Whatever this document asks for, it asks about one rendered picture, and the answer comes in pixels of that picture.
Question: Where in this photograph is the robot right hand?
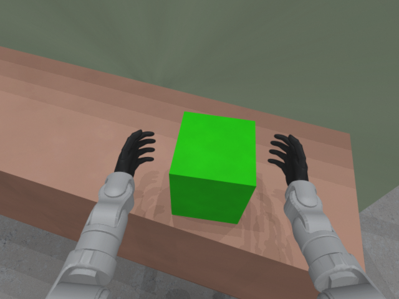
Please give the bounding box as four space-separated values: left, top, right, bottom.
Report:
268 134 309 186

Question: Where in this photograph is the robot right forearm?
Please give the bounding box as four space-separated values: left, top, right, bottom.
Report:
284 180 386 299

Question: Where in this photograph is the pedestal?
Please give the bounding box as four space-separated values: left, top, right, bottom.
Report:
0 46 365 299

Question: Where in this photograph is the carton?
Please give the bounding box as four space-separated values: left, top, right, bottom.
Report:
169 112 256 224

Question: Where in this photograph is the left robot upper arm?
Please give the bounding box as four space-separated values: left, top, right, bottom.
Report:
48 282 112 299

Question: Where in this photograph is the robot left hand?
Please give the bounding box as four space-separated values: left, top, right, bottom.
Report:
114 130 156 177

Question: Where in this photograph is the right robot upper arm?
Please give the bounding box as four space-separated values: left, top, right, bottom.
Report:
317 283 383 299

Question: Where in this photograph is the robot left forearm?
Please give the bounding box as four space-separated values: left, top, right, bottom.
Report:
45 172 135 299

